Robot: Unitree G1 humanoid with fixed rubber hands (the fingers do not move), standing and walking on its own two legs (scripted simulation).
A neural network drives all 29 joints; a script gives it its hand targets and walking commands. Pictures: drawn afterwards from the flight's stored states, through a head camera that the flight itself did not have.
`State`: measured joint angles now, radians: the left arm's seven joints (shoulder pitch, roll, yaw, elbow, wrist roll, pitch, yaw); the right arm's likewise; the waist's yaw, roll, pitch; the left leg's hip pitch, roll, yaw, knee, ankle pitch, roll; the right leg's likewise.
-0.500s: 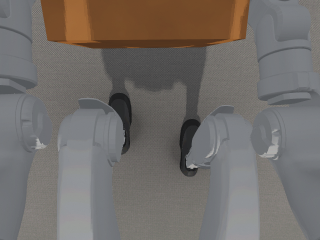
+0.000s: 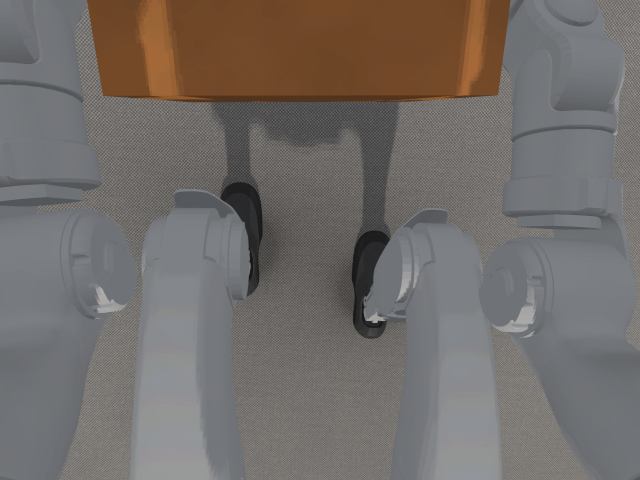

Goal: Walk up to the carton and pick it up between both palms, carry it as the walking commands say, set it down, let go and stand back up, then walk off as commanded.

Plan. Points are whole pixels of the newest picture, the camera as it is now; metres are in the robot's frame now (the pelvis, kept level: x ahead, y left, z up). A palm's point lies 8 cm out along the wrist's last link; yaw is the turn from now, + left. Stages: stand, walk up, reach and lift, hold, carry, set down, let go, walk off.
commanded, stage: reach and lift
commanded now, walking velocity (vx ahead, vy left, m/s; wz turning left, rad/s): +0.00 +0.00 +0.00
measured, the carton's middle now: out of the picture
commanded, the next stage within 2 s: none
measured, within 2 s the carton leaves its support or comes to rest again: neither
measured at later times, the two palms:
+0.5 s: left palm out of the picture +0.53 +0.24 -0.04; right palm out of the picture +0.54 -0.14 -0.05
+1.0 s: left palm out of the picture +0.50 +0.23 +0.04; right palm out of the picture +0.52 -0.14 +0.02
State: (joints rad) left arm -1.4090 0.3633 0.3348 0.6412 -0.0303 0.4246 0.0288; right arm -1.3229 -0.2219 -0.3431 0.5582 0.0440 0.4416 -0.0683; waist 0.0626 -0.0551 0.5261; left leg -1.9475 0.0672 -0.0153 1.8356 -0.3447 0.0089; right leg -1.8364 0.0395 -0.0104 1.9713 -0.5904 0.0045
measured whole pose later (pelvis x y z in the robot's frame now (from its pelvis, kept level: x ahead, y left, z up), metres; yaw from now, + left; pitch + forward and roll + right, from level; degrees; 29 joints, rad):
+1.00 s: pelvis -0.01 +0.00 +0.11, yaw +0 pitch +19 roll -1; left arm -1.20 0.24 0.39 0.44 0.06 0.51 0.01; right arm -1.15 -0.16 -0.37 0.44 -0.03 0.50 0.00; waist 0.06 -0.04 0.52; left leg -1.54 0.05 -0.02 1.48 -0.28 -0.01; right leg -1.45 0.05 -0.01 1.60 -0.49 -0.01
